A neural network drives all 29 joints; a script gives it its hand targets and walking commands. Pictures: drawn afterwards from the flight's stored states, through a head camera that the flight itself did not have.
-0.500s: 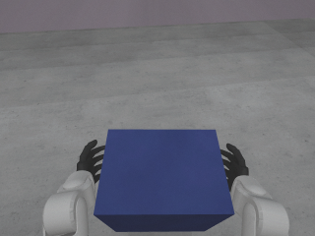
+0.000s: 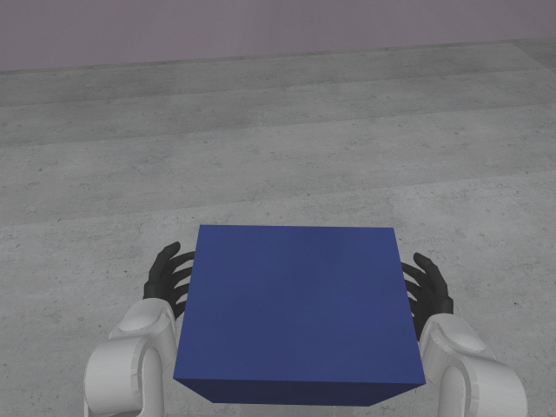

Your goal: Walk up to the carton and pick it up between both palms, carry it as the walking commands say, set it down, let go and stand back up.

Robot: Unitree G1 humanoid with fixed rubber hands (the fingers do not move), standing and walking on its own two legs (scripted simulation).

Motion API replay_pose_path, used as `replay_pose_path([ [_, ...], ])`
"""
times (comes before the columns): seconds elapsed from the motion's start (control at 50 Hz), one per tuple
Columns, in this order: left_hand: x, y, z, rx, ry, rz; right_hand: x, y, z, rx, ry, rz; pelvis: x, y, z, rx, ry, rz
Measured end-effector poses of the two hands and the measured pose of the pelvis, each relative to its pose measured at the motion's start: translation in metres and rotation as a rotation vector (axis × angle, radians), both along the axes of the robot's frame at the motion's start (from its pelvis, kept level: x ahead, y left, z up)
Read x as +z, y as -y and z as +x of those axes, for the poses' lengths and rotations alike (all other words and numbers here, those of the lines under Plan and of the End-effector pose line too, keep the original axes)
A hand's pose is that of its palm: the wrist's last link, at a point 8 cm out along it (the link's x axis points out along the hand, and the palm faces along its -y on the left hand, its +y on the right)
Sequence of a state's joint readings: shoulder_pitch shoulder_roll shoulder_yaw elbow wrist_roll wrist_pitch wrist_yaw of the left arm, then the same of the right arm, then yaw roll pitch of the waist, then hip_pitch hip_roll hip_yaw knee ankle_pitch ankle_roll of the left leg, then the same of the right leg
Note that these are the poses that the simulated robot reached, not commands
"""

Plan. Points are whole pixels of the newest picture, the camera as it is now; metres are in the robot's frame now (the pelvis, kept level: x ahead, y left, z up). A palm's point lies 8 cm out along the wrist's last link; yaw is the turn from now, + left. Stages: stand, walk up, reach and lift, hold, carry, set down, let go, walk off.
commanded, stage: carry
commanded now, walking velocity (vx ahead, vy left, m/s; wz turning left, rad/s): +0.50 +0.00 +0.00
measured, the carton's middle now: (293, 325) +0.24 +0.00 +0.03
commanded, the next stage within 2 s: none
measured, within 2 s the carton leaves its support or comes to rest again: neither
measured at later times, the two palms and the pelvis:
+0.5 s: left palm (197, 130) +0.59 +0.18 +0.09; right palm (368, 139) +0.57 -0.14 +0.09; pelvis +0.36 +0.03 +0.00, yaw -3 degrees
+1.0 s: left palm (232, 50) +0.95 +0.16 +0.09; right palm (357, 53) +0.93 -0.17 +0.09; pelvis +0.72 +0.00 -0.01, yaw -1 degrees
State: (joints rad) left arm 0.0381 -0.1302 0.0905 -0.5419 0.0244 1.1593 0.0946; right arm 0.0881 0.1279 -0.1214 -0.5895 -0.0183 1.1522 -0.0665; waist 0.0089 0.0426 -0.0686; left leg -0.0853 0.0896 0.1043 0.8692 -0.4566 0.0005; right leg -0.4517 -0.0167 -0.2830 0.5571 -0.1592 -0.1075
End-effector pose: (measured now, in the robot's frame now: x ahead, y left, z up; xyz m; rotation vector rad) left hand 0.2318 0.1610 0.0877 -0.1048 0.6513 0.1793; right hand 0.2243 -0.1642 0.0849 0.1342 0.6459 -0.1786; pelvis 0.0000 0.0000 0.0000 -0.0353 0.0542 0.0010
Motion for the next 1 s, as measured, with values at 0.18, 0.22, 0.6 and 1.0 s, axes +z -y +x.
replay_pose_path([
  [0.18, 0.024, 0.000, 0.094, 0.085, -0.016, 0.009, 0.019, 0.000, 0.119, 0.073, -0.017, 0.022, 0.030, 0.016, 0.108, 0.010, -0.011, 0.057],
  [0.22, 0.030, 0.001, 0.121, 0.078, -0.001, 0.011, 0.024, 0.001, 0.144, 0.065, -0.002, 0.025, 0.033, 0.014, 0.134, 0.003, -0.007, 0.066],
  [0.6, 0.007, -0.026, 0.425, -0.058, -0.039, -0.035, 0.016, -0.027, 0.404, -0.066, -0.043, -0.029, 0.021, -0.038, 0.416, -0.068, 0.011, 0.027],
  [1.0, -0.001, 0.005, 0.715, -0.005, 0.045, -0.025, 0.004, 0.005, 0.710, -0.017, 0.043, -0.017, -0.007, 0.004, 0.722, -0.013, 0.017, -0.004],
])
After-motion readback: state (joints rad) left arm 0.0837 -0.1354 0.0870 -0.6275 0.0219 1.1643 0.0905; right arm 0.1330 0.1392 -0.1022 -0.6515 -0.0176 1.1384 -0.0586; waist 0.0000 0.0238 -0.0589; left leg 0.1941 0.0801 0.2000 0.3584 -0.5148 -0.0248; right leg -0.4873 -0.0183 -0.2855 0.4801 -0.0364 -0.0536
